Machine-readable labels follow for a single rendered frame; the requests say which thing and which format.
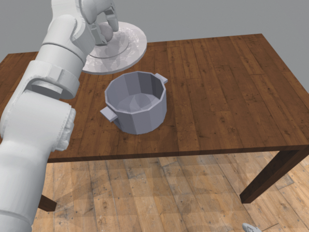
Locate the knob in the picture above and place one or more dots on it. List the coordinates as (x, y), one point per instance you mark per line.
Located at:
(106, 31)

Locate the table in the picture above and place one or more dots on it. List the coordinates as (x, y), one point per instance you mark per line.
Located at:
(231, 94)

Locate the left robot upper arm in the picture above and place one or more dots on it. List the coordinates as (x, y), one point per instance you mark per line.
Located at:
(38, 125)

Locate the lid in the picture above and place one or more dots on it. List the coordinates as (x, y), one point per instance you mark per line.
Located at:
(127, 46)

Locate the pot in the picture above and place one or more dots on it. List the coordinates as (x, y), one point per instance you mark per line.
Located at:
(136, 102)

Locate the robot left forearm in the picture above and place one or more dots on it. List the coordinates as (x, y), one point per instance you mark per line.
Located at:
(58, 65)

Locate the robot left hand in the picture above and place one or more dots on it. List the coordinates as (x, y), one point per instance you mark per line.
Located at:
(108, 7)

